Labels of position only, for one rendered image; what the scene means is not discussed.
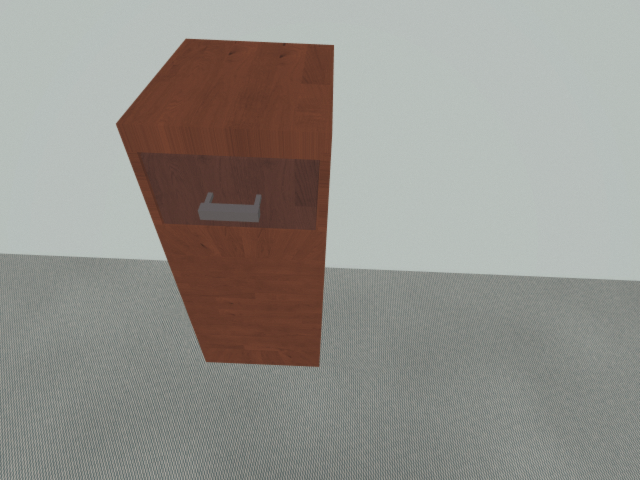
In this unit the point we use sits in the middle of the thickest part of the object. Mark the cabinet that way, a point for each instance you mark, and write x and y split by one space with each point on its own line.
253 295

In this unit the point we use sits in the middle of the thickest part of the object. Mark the drawer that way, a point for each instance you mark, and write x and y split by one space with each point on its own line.
288 187

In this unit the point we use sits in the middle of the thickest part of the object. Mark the handle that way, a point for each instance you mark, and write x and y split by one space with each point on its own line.
229 212

